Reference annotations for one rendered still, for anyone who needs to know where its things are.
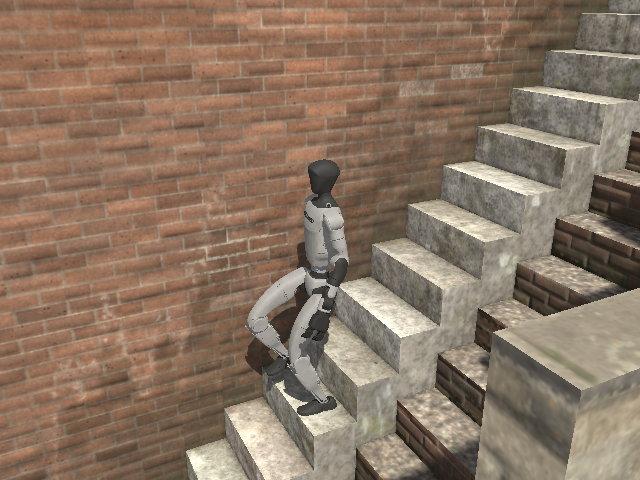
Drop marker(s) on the stairs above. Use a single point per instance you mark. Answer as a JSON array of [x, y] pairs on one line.
[[460, 253]]

